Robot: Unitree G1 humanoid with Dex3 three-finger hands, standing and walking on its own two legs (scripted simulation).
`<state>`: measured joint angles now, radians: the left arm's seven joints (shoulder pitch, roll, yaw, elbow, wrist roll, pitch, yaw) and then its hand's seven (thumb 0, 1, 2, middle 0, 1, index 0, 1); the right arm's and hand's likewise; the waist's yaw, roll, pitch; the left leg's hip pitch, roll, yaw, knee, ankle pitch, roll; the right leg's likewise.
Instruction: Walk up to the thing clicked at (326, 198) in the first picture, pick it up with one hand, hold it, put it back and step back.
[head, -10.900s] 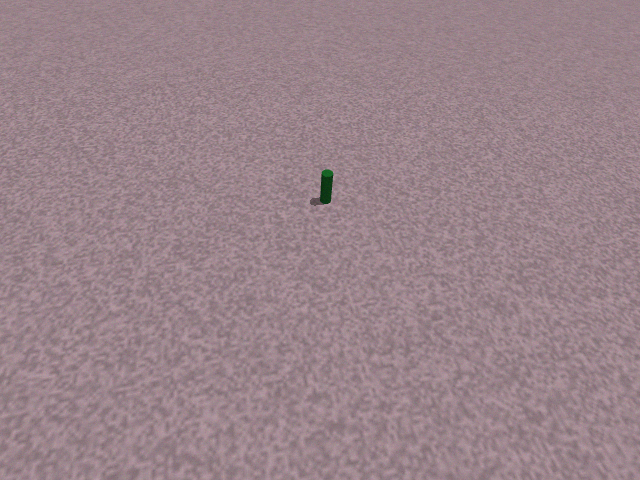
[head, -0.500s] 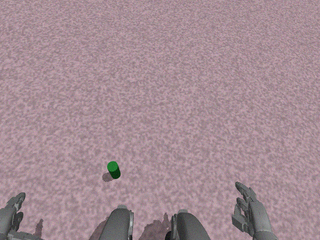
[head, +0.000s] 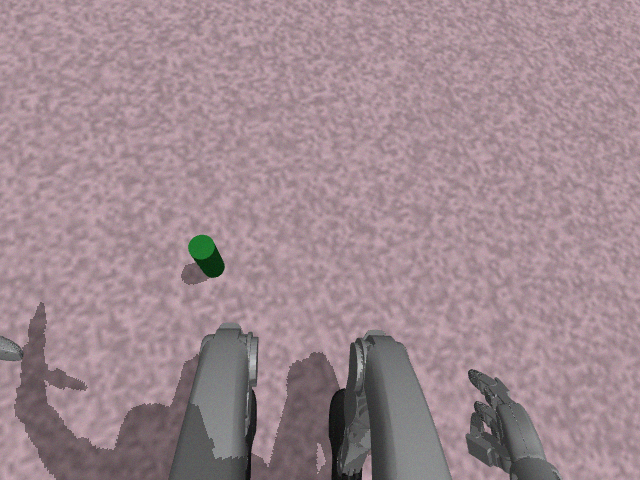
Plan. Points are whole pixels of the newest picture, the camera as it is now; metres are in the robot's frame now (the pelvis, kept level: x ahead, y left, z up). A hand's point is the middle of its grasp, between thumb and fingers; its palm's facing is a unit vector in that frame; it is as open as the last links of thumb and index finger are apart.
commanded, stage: go down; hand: left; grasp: from the side
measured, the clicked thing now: (208, 257) +0.47 +0.21 -0.43
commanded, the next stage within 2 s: approach in 1.56 s
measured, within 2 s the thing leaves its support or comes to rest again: neither
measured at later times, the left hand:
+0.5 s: hand (9, 263) +0.35 +0.39 -0.10, palm faces +0.18 -0.98 -0.12, open 17.5 cm
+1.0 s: hand (18, 249) +0.38 +0.40 -0.13, palm faces +0.16 -0.98 -0.09, open 17.5 cm
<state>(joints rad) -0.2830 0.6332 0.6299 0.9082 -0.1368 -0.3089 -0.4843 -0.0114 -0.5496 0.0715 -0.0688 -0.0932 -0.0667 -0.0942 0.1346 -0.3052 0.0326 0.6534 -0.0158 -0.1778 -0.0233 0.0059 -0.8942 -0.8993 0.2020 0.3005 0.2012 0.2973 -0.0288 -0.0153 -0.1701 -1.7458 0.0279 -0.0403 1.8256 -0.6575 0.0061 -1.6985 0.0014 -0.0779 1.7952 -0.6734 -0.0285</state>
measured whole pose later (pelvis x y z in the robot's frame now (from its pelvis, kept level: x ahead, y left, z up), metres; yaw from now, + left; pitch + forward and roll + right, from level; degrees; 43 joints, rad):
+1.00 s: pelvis -0.03 +0.01 -0.13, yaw -4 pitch +32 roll -7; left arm -0.61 0.89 0.79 1.11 -0.16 -0.38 -0.68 -0.01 -0.55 0.05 -0.05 -0.04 -0.04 -0.05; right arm 0.13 -0.35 0.12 0.71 -0.05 -0.17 -0.01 0.00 -0.91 -0.91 0.20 0.30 0.20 0.30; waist -0.08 -0.03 -0.09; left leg -2.14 0.03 -0.09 2.24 -0.67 0.03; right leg -2.06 0.00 -0.12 2.17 -0.68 -0.02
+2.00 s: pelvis -0.03 +0.01 -0.18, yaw -8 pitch +27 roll -10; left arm -0.69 0.97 0.78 1.32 -0.25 -0.60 -0.72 -0.01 -0.59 0.04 -0.07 -0.06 -0.05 -0.08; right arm 0.05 -0.38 0.25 0.65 -0.11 -0.17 0.02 0.00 -0.90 -0.90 0.20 0.30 0.20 0.30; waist -0.16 -0.12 0.04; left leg -2.24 0.05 -0.15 2.43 -0.68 0.03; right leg -2.13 0.02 -0.18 2.31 -0.66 -0.01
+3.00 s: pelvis -0.05 +0.03 -0.23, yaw -15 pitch +10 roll -17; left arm -0.64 0.88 0.56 1.49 -0.15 -1.09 -0.17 -0.01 -0.52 0.06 -0.05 -0.05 -0.05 -0.05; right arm -0.16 -0.40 0.56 0.53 -0.35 -0.03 0.11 0.00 -0.92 -0.91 0.20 0.30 0.20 0.30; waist -0.25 -0.30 0.32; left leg -2.21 0.06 -0.36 2.66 -0.69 0.03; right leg -2.05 0.08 -0.33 2.40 -0.59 0.03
